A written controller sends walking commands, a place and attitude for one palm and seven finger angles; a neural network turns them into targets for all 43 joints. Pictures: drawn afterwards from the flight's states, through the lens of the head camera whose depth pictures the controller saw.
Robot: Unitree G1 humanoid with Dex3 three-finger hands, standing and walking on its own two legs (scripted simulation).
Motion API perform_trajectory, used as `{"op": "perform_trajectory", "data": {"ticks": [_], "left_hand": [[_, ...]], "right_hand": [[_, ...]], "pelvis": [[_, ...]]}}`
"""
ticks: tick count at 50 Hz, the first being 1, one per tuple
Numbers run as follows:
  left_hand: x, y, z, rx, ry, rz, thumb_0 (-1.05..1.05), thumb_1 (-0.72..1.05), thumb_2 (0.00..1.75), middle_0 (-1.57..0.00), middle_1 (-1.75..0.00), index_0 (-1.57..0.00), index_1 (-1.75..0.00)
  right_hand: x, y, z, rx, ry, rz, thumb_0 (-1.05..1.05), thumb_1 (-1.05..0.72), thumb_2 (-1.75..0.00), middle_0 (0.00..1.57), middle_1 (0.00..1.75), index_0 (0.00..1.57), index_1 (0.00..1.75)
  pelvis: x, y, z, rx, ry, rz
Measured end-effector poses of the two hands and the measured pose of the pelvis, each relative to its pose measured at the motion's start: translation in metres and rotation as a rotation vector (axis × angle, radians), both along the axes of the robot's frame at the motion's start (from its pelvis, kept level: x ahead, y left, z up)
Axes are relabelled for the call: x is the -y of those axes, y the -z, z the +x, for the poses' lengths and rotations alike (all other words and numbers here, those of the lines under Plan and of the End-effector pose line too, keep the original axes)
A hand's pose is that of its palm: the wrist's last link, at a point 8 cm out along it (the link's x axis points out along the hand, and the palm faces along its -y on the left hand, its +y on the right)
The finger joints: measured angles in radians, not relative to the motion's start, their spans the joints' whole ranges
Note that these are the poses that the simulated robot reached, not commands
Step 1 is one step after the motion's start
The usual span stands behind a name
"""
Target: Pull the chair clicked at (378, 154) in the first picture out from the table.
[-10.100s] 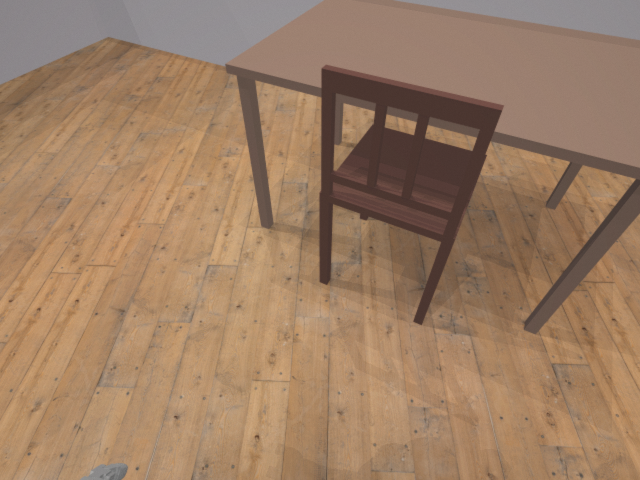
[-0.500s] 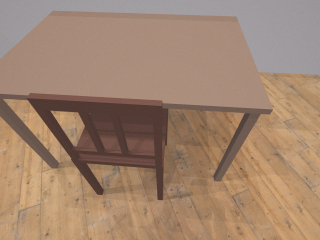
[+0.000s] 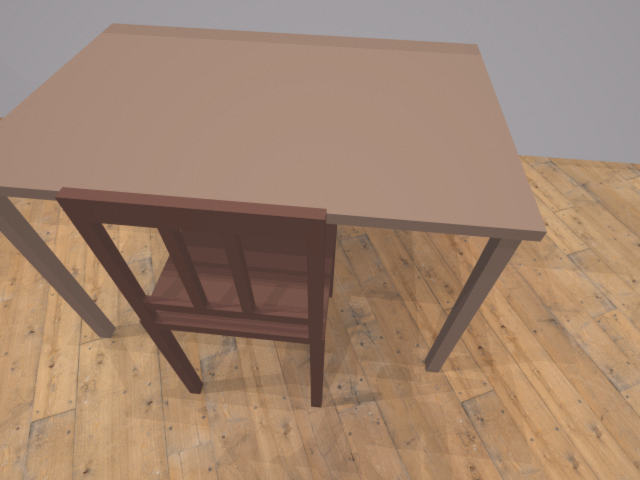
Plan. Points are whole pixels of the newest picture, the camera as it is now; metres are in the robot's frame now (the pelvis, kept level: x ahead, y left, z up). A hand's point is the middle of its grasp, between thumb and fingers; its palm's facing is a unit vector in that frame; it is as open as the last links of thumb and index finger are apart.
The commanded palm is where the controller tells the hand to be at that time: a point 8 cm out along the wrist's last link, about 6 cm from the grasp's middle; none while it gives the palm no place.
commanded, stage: raise the hand toward the chair's back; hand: left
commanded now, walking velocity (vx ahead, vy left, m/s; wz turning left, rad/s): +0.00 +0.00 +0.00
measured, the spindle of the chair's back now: (186, 269) +0.46 +0.28 -0.10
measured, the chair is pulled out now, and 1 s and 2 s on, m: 0.00 0.00 0.00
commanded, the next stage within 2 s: none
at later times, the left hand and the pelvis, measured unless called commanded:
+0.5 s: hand out of the picture +0.11 +0.17 -0.08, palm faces +0.00 -1.00 +0.02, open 9.3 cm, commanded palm +0.11 +0.23 -0.06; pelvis -0.07 +0.00 -0.10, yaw +0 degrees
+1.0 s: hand (169, 463) +0.15 +0.20 -0.05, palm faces -0.04 -1.00 -0.07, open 13.7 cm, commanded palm +0.12 +0.25 -0.05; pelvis -0.07 +0.01 -0.10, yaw +1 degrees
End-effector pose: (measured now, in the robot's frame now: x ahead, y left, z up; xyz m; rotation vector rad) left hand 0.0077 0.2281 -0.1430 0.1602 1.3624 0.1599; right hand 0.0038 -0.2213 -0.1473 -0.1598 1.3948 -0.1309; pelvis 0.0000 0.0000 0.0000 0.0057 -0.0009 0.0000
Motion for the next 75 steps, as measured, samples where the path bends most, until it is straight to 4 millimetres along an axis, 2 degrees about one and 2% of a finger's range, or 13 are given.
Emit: {"op": "perform_trajectory", "data": {"ticks": [5, 11, 13, 15, 18, 24, 28, 36, 41, 46, 55, 65, 75], "left_hand": [[-0.002, -0.005, 0.004, 0.047, -0.053, 0.001, 0.01, 0.91, 0.90, -0.21, -0.30, -0.21, -0.30], [-0.017, -0.107, 0.119, 0.843, -0.062, 0.042, 0.02, 0.88, 0.88, -0.20, -0.30, -0.20, -0.29], [-0.012, -0.129, 0.144, 1.062, -0.007, -0.003, 0.02, 0.85, 0.87, -0.19, -0.29, -0.19, -0.29], [-0.002, -0.137, 0.155, 1.239, 0.064, -0.079, 0.02, 0.82, 0.86, -0.19, -0.29, -0.19, -0.28], [0.012, -0.124, 0.146, 1.376, 0.204, -0.178, 0.01, 0.76, 0.83, -0.18, -0.28, -0.18, -0.28], [0.004, -0.066, 0.094, 1.264, 0.157, -0.204, 0.01, 0.61, 0.78, -0.18, -0.26, -0.18, -0.26], [-0.010, -0.071, 0.075, 1.294, 0.130, -0.108, 0.02, 0.52, 0.74, -0.17, -0.24, -0.17, -0.24], [-0.004, -0.086, 0.109, 1.323, 0.272, -0.173, 0.02, 0.33, 0.66, -0.15, -0.21, -0.15, -0.21], [-0.010, -0.088, 0.121, 1.238, 0.236, -0.180, 0.01, 0.21, 0.61, -0.14, -0.20, -0.14, -0.19], [-0.021, -0.095, 0.122, 1.259, 0.209, -0.129, 0.01, 0.10, 0.56, -0.13, -0.18, -0.13, -0.18], [-0.024, -0.092, 0.128, 1.268, 0.232, -0.148, 0.01, -0.11, 0.47, -0.10, -0.14, -0.10, -0.14], [-0.031, -0.101, 0.140, 1.281, 0.222, -0.127, 0.00, -0.34, 0.37, -0.08, -0.11, -0.08, -0.11], [-0.039, -0.107, 0.153, 1.274, 0.221, -0.123, 0.00, -0.47, 0.31, -0.07, -0.09, -0.07, -0.09]], "right_hand": [[0.000, -0.001, -0.002, 0.023, 0.012, -0.005, 0.01, -0.92, -0.90, 0.20, 0.30, 0.20, 0.30], [0.015, -0.020, 0.051, 0.451, -0.014, -0.072, 0.02, -0.92, -0.89, 0.20, 0.30, 0.20, 0.30], [0.022, -0.027, 0.073, 0.580, -0.030, -0.083, 0.01, -0.92, -0.89, 0.20, 0.30, 0.20, 0.30], [0.027, -0.034, 0.095, 0.694, -0.050, -0.094, 0.01, -0.92, -0.90, 0.20, 0.30, 0.20, 0.30], [0.034, -0.042, 0.124, 0.836, -0.094, -0.106, 0.01, -0.91, -0.90, 0.20, 0.30, 0.20, 0.30], [0.029, -0.038, 0.156, 0.961, -0.175, -0.124, 0.01, -0.91, -0.90, 0.20, 0.30, 0.20, 0.30], [0.013, -0.017, 0.154, 0.933, -0.217, -0.103, 0.01, -0.91, -0.90, 0.20, 0.30, 0.20, 0.30], [-0.017, 0.034, 0.106, 0.757, -0.164, -0.005, 0.01, -0.90, -0.90, 0.20, 0.30, 0.20, 0.30], [-0.015, 0.039, 0.070, 0.667, -0.070, -0.004, 0.01, -0.90, -0.89, 0.20, 0.30, 0.20, 0.30], [0.000, 0.035, 0.055, 0.631, -0.051, -0.055, 0.01, -0.90, -0.89, 0.20, 0.30, 0.20, 0.30], [0.020, 0.018, 0.080, 0.679, -0.080, -0.138, 0.01, -0.90, -0.90, 0.20, 0.30, 0.20, 0.30], [-0.001, 0.005, 0.123, 0.754, -0.128, -0.086, 0.01, -0.91, -0.90, 0.20, 0.30, 0.20, 0.30], [-0.011, 0.010, 0.127, 0.721, -0.140, -0.046, 0.01, -0.90, -0.90, 0.20, 0.30, 0.20, 0.30]], "pelvis": [[-0.002, 0.001, -0.003, -0.003, 0.001, -0.009], [-0.007, 0.011, -0.019, -0.045, -0.023, 0.000], [-0.007, 0.019, -0.028, -0.089, -0.016, 0.004], [-0.006, 0.032, -0.037, -0.133, 0.000, 0.011], [-0.003, 0.055, -0.051, -0.181, 0.012, 0.018], [0.000, 0.093, -0.068, -0.232, 0.002, 0.011], [0.001, 0.106, -0.075, -0.244, -0.017, -0.016], [-0.002, 0.112, -0.086, -0.262, -0.029, -0.043], [-0.005, 0.102, -0.083, -0.265, -0.015, -0.031], [-0.009, 0.096, -0.078, -0.271, -0.011, -0.027], [-0.013, 0.096, -0.069, -0.279, -0.013, -0.031], [-0.013, 0.090, -0.058, -0.280, -0.021, -0.039], [-0.012, 0.086, -0.050, -0.282, -0.024, -0.042]]}}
